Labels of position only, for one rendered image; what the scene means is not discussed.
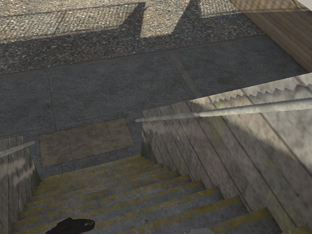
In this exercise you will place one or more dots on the stairs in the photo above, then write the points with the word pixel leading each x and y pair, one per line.
pixel 135 195

